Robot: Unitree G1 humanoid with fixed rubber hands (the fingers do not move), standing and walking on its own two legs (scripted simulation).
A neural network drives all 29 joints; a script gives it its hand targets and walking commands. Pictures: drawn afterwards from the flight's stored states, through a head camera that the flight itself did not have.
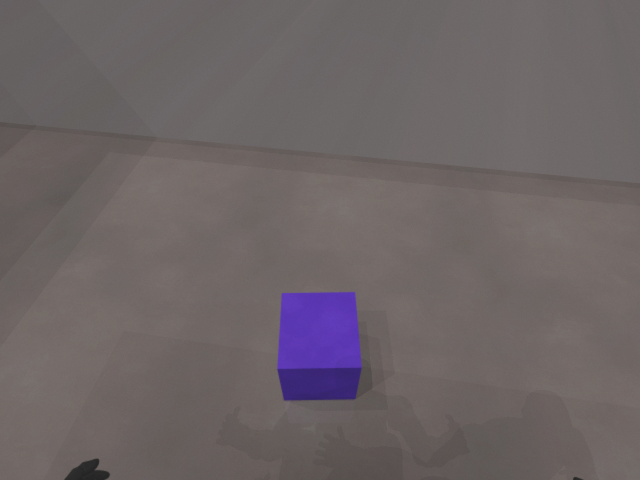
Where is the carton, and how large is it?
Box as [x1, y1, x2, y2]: [277, 292, 361, 399]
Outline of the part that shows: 354,292 282,293 277,369 284,399 355,398 361,365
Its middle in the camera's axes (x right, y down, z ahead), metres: -0.01 +0.34 +1.16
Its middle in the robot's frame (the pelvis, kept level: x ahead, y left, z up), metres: +0.58 +0.04 -0.63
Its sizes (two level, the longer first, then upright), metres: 0.231 0.219 0.243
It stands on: the floor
